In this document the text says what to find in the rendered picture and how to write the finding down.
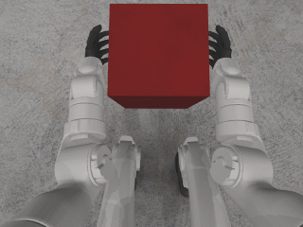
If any robot right upper arm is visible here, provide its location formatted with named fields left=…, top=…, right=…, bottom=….
left=209, top=144, right=303, bottom=227

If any right robot forearm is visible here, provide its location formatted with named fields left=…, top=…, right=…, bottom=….
left=209, top=58, right=269, bottom=157

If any robot left upper arm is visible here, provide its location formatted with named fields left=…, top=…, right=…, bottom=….
left=2, top=142, right=115, bottom=227

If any right robot shin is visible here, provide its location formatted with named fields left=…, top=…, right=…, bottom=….
left=181, top=136, right=209, bottom=188

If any robot left hand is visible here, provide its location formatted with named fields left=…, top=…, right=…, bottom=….
left=84, top=25, right=109, bottom=65

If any left robot forearm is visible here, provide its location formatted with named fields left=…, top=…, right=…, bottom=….
left=54, top=56, right=107, bottom=180

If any carton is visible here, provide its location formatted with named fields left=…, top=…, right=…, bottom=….
left=107, top=4, right=210, bottom=109

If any left robot thigh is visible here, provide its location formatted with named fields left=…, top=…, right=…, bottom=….
left=97, top=140, right=141, bottom=227

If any robot right hand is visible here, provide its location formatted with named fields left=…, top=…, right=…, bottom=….
left=208, top=25, right=232, bottom=69

